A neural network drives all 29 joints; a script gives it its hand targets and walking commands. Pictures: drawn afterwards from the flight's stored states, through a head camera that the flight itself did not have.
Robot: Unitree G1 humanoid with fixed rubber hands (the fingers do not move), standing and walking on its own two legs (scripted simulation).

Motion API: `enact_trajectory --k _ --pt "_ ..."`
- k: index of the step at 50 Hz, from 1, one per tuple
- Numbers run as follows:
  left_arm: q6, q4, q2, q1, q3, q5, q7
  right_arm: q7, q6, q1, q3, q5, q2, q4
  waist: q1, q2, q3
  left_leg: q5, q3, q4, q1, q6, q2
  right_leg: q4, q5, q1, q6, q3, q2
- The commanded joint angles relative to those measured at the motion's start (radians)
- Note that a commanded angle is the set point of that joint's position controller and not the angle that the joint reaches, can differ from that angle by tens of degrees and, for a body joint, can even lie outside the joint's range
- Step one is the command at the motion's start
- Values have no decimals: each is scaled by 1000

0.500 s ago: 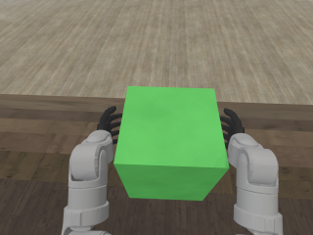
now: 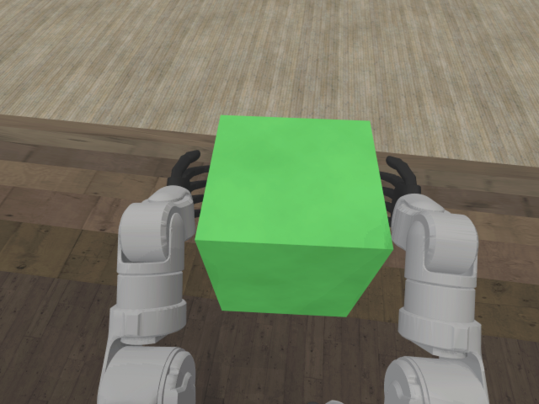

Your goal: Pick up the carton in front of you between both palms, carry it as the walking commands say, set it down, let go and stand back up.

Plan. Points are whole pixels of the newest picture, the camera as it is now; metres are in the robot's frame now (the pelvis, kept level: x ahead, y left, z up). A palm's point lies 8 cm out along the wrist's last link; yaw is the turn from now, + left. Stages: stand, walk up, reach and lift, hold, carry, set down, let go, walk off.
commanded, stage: carry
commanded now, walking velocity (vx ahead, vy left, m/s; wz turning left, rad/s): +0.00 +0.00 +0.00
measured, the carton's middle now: (288, 224) +0.37 +0.01 +0.03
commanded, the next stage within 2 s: none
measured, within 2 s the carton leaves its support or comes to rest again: neither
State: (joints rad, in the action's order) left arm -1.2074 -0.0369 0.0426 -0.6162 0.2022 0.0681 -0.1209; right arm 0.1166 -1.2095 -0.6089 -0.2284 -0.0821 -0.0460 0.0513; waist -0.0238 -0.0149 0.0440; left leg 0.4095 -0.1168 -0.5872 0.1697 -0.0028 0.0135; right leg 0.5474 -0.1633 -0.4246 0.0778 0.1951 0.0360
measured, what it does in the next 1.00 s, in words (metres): shifts its weight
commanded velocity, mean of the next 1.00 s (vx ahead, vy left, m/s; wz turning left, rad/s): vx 0.00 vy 0.00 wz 0.00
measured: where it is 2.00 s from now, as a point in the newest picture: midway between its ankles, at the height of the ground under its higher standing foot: outside the picture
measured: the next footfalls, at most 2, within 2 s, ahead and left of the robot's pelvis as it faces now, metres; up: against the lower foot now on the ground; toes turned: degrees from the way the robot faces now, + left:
none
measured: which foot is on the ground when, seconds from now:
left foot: down 0.00-1.00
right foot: down 0.00-1.00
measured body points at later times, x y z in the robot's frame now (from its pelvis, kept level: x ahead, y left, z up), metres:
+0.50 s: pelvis -0.03 +0.01 -0.01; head -0.01 +0.02 +0.44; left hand +0.33 +0.17 +0.10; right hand +0.34 -0.13 +0.10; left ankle -0.12 +0.07 -0.73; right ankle +0.05 -0.10 -0.73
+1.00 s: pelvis -0.06 +0.00 -0.01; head -0.06 +0.00 +0.44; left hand +0.30 +0.15 +0.11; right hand +0.30 -0.15 +0.11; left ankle -0.12 +0.07 -0.73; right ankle +0.05 -0.10 -0.73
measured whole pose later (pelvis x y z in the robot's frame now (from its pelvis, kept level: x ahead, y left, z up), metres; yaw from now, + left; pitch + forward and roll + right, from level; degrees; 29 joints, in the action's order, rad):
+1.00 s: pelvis -0.06 +0.00 -0.01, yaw +1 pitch +1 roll +0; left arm -1.23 0.14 0.02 -0.63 0.20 0.07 -0.12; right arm 0.12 -1.22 -0.64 -0.20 -0.07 0.00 -0.16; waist 0.01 -0.01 -0.04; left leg 0.42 -0.11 -0.58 0.18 -0.05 -0.01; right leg 0.52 -0.11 -0.42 0.05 0.20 0.06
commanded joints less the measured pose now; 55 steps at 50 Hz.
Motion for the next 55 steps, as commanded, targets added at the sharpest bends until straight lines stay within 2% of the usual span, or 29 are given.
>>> enact_trajectory --k 1,2,4,5,6,7,8,9,10,12,13,14,15,16,17,18,19,20,25,31,46,55 --pt "18 -82 1042 -678 -734 -447 238 -228 13 -687 723 428 -1023 75 14 93 -565 -383 63 197 -53 10 49 43 822 463 78 -156 153" --pt "17 -66 1036 -654 -726 -437 236 -232 10 -676 720 429 -1017 55 15 48 -567 -615 67 158 -146 4 79 56 659 374 54 -126 126" --pt "18 -45 1033 -627 -716 -411 231 -242 9 -646 714 433 -1010 19 30 -104 -558 -1170 92 32 -299 -13 168 79 265 159 1 -31 36" --pt "19 -50 1039 -646 -719 -409 231 -246 12 -647 713 434 -1016 14 40 -163 -525 -1291 110 25 -309 -27 187 62 83 94 -15 -8 -7" --pt "19 -57 1045 -677 -724 -417 233 -249 15 -657 711 432 -1022 18 46 -176 -493 -1313 119 28 -292 -37 193 44 13 76 -20 -8 -19" --pt "20 -57 1050 -698 -728 -426 236 -250 17 -673 711 431 -1024 24 41 -158 -475 -1286 109 19 -256 -38 189 21 41 106 -16 -9 -16" --pt "20 -54 1049 -707 -728 -433 240 -250 18 -688 712 432 -1025 30 29 -128 -480 -1234 95 -2 -200 -29 178 15 151 180 -6 -13 0" --pt "22 -50 1046 -710 -726 -437 243 -249 18 -700 714 434 -1024 38 21 -91 -509 -1151 84 -23 -138 -8 161 46 317 267 10 -34 34" --pt "23 -48 1047 -707 -723 -443 245 -247 19 -711 716 435 -1022 48 10 -46 -542 -1010 67 -47 -83 7 141 59 488 341 27 -65 69" --pt "23 -47 1052 -707 -716 -450 247 -243 17 -723 718 438 -1021 56 7 32 -574 -588 63 -42 11 27 93 48 775 445 77 -142 152" --pt "22 -42 1054 -706 -713 -451 246 -241 15 -720 714 437 -1023 51 13 65 -565 -391 73 29 27 27 74 33 822 459 86 -165 174" --pt "20 -35 1052 -704 -707 -451 245 -240 13 -716 709 435 -1024 38 21 87 -547 -274 79 129 5 17 67 22 775 443 75 -164 175" --pt "18 -20 1050 -692 -699 -446 243 -239 9 -708 701 432 -1022 15 22 89 -526 -324 81 168 -42 6 73 21 659 404 54 -151 160" --pt "15 7 1046 -664 -688 -435 240 -240 5 -690 693 428 -1017 -15 21 56 -519 -518 87 140 -108 -1 98 39 519 336 31 -128 138" --pt "14 28 1043 -641 -678 -423 239 -242 4 -671 685 425 -1015 -42 25 -5 -517 -775 100 78 -167 -8 140 57 375 251 8 -95 109" --pt "16 20 1046 -651 -678 -418 239 -245 9 -664 681 424 -1020 -52 31 -61 -499 -930 109 56 -158 -22 170 54 259 208 -12 -65 78" --pt "17 10 1053 -684 -681 -420 240 -247 12 -675 677 427 -1029 -49 32 -85 -488 -1000 115 53 -150 -28 180 53 192 194 -19 -59 66" --pt "18 4 1058 -709 -684 -427 241 -248 14 -691 676 431 -1037 -42 30 -89 -481 -1000 111 52 -138 -27 179 50 183 197 -18 -60 65" --pt "18 6 1066 -733 -681 -450 243 -242 14 -727 670 433 -1041 -24 21 -28 -495 -655 85 49 -67 -24 133 38 362 275 8 -101 112" --pt "15 17 1066 -733 -665 -445 242 -237 9 -738 671 436 -1046 -29 27 7 -487 -420 104 75 -23 -36 119 -7 304 289 10 -126 124" --pt "12 65 1054 -736 -620 -415 239 -244 13 -762 655 453 -1078 -87 28 16 -469 -242 124 107 37 -48 110 -57 215 291 11 -151 142" --pt "11 81 1060 -745 -608 -420 242 -239 15 -766 641 449 -1083 -100 28 21 -467 -218 130 112 48 -53 109 -68 199 283 7 -158 145"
